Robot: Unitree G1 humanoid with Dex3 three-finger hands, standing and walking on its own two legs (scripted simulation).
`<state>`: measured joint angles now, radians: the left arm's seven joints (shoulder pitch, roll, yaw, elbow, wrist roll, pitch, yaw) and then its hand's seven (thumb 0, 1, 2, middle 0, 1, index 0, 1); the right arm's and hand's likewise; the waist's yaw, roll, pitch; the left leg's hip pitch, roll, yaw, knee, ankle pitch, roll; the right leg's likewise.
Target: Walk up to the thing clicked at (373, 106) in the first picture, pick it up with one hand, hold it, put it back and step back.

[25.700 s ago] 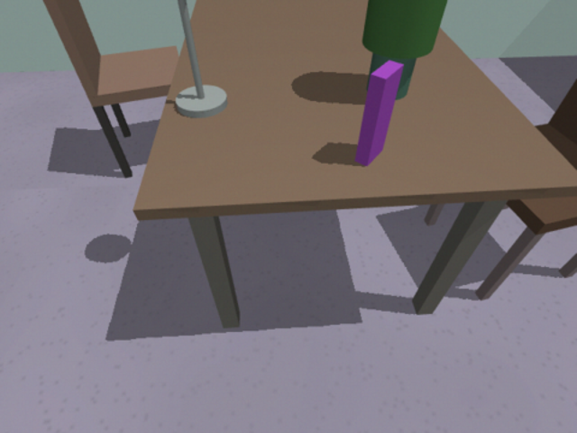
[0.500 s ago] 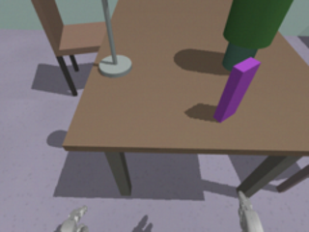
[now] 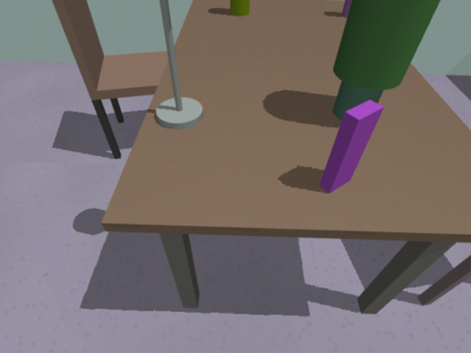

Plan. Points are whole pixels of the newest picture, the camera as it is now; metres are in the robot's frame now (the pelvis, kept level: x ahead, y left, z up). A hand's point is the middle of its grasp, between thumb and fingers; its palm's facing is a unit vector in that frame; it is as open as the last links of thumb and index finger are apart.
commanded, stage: home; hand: right
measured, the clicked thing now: (348, 150) +0.50 -0.22 +0.08
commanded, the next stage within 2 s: stand in 1.40 s
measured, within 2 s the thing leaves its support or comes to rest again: neither
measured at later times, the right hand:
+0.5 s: hand out of the picture +0.02 -0.26 -0.15, palm faces -0.05 +0.93 -0.35, open 17.2 cm
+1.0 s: hand out of the picture +0.07 -0.26 -0.15, palm faces -0.04 +0.93 -0.35, open 17.1 cm
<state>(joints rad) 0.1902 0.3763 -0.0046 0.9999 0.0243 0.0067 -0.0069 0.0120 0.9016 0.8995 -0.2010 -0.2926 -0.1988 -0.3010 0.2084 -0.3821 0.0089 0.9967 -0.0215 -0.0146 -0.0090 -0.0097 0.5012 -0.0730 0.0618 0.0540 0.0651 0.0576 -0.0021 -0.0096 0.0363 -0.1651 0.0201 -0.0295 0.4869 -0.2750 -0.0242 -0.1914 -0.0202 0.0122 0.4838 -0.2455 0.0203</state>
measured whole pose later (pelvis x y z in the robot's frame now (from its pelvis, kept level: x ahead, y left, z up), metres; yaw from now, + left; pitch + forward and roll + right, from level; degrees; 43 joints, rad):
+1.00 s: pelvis +0.00 +0.00 +0.01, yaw +0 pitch -3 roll +0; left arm 0.11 0.35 -0.01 1.13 0.01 -0.01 -0.01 0.01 0.90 0.90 -0.20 -0.29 -0.20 -0.30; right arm 0.12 -0.36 0.02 1.11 -0.01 -0.01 0.00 -0.01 0.47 -0.09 0.07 0.06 0.07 0.06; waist 0.00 0.00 0.05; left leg -0.10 0.03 -0.03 0.35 -0.20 -0.03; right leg -0.12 -0.02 0.01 0.34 -0.17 0.02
